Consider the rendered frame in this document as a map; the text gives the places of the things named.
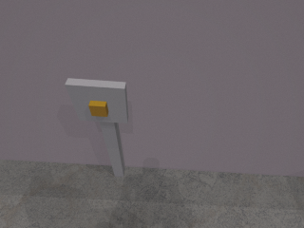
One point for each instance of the button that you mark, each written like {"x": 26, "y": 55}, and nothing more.
{"x": 98, "y": 108}

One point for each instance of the panel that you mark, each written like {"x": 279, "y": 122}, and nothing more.
{"x": 82, "y": 91}

